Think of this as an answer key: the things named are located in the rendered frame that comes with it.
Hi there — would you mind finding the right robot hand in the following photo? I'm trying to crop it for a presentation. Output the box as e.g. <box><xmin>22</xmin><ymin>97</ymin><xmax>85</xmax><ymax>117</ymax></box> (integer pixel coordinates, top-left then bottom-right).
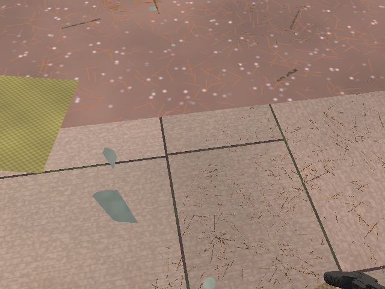
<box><xmin>324</xmin><ymin>271</ymin><xmax>385</xmax><ymax>289</ymax></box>

